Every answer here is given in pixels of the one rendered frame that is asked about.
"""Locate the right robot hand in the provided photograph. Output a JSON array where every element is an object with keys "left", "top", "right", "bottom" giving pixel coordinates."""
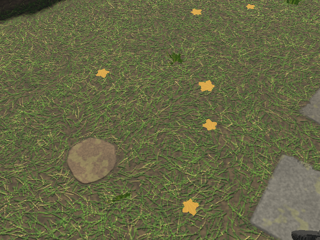
[{"left": 291, "top": 230, "right": 320, "bottom": 240}]

